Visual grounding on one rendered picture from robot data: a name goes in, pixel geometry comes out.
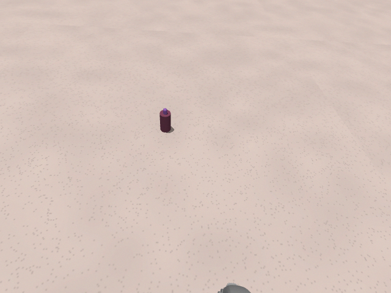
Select bottle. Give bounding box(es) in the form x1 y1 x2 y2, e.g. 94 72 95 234
159 108 170 132

